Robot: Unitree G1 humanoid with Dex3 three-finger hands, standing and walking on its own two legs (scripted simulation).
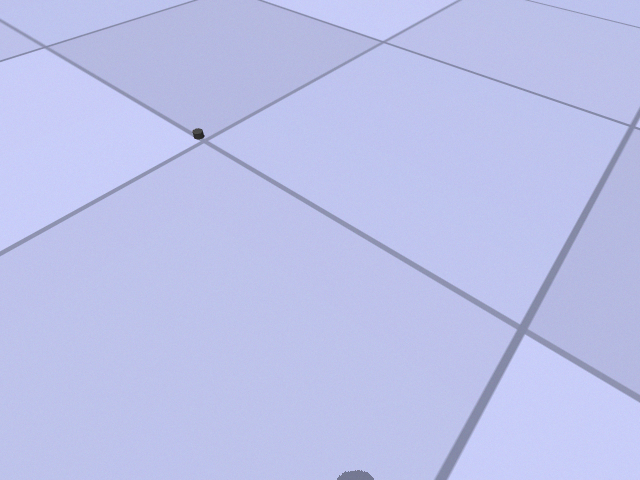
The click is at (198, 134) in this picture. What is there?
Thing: low tin
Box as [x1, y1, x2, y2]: [193, 128, 203, 138]
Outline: 194,129 194,137 201,138 203,136 202,130 199,128
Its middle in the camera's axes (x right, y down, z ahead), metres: -0.66 -0.62 +2.15
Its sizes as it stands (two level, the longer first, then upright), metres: 0.055 0.055 0.035
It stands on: the floor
